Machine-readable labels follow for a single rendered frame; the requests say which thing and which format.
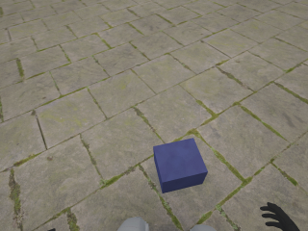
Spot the robot left thigh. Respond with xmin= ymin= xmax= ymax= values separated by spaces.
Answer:
xmin=117 ymin=218 xmax=149 ymax=231

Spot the carton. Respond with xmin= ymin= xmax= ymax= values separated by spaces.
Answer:
xmin=153 ymin=138 xmax=208 ymax=193

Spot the right robot hand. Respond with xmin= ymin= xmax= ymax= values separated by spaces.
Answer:
xmin=260 ymin=202 xmax=300 ymax=231

